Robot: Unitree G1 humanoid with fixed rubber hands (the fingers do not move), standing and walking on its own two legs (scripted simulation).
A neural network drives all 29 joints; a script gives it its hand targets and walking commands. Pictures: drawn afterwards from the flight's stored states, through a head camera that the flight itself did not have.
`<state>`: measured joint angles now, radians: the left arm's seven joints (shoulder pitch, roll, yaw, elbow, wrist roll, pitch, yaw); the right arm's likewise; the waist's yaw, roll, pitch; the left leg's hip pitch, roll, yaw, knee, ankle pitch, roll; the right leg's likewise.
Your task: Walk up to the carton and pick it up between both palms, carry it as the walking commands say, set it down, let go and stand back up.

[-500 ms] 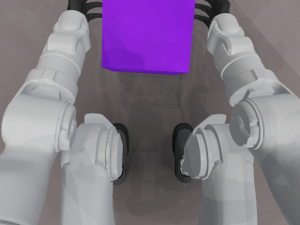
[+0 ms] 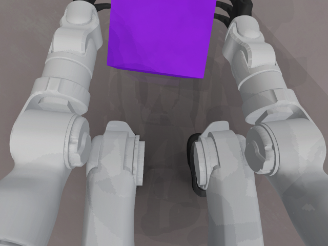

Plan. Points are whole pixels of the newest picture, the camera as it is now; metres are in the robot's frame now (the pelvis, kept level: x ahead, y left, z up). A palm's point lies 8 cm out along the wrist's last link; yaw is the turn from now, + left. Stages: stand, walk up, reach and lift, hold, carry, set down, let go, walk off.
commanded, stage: reach and lift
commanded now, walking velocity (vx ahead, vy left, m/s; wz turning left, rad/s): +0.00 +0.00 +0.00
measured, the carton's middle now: (159, 27) +0.54 +0.03 -0.22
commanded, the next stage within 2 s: none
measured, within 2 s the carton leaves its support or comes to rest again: neither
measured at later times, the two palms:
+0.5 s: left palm (89, 4) +0.53 +0.14 -0.10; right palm (246, 19) +0.52 -0.12 -0.10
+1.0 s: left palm out of the picture +0.52 +0.14 -0.03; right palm (262, 23) +0.49 -0.12 -0.04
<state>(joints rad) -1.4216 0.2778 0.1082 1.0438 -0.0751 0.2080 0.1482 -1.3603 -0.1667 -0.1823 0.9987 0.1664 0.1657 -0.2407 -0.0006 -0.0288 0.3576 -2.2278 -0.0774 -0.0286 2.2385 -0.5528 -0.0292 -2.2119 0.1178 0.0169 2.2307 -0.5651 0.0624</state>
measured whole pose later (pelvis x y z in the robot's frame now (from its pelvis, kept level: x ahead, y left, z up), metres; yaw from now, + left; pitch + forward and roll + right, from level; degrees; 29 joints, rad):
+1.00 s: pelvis -0.03 -0.01 +0.07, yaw +1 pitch +22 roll -2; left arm -1.41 0.17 0.22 0.75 0.05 0.42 0.23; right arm -1.26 -0.04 -0.30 0.58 0.05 0.38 -0.44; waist 0.00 0.01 0.52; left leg -1.92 -0.14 -0.09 2.03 -0.49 -0.07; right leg -1.89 0.13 0.01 2.02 -0.52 0.06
